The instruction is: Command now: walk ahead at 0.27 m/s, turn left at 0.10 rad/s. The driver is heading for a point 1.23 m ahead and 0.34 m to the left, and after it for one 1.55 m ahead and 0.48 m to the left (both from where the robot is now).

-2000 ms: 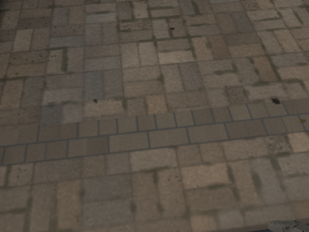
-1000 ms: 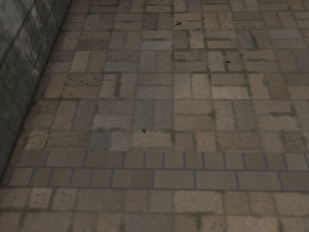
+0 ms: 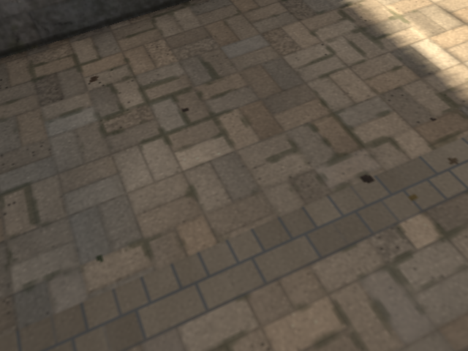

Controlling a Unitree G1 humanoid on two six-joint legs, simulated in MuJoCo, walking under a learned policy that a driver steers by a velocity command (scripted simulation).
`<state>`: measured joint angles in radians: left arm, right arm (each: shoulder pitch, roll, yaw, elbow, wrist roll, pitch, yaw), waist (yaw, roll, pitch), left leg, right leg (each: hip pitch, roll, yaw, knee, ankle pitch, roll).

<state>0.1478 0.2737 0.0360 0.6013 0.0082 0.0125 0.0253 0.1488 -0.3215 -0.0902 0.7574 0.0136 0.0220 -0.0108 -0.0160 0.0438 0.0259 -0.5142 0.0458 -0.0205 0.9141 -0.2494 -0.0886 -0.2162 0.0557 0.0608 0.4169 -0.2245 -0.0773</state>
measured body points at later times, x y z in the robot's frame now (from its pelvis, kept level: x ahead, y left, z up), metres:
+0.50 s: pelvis +0.22 +0.17 -0.03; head +0.24 +0.19 +0.42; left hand +0.21 +0.45 -0.15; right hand +0.44 -0.07 -0.12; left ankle +0.22 +0.22 -0.75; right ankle +0.14 -0.04 -0.64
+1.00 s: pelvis +0.65 +0.36 -0.03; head +0.66 +0.39 +0.42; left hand +0.55 +0.64 -0.17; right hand +0.87 +0.18 -0.12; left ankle +0.51 +0.45 -0.62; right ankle +0.68 +0.36 -0.75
